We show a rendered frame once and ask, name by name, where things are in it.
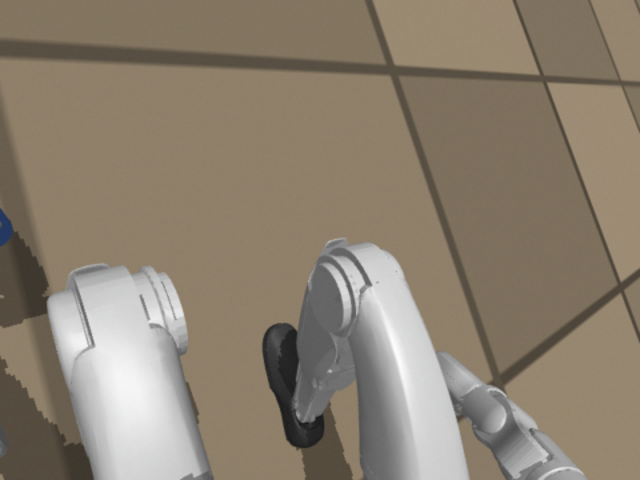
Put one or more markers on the right robot hand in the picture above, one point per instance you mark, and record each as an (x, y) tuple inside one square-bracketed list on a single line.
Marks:
[(459, 379)]

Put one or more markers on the can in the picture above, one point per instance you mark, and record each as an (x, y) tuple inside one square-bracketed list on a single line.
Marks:
[(6, 230)]

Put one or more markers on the right robot foot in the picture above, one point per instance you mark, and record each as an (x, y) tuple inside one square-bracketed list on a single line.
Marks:
[(281, 364)]

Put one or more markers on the right robot arm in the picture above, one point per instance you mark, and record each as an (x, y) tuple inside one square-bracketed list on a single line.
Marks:
[(521, 450)]

